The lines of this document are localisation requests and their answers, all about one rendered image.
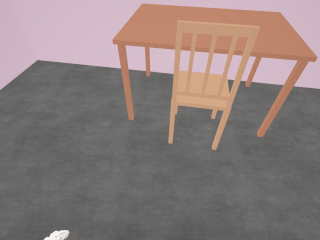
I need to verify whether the table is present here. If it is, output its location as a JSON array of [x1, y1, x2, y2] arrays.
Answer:
[[112, 3, 318, 137]]

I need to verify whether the chair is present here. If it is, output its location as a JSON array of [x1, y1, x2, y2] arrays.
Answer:
[[168, 20, 260, 150]]

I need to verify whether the robot left hand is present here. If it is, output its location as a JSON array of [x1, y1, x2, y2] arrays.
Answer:
[[44, 230, 69, 240]]

